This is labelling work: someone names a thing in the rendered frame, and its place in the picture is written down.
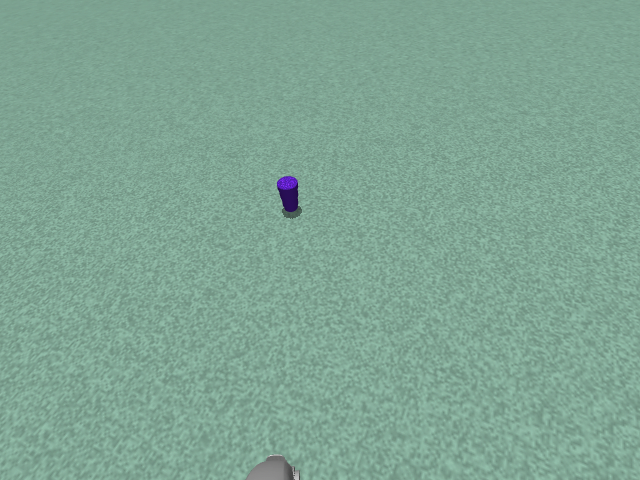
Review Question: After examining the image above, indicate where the cup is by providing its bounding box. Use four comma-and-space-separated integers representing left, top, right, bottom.
277, 176, 298, 212

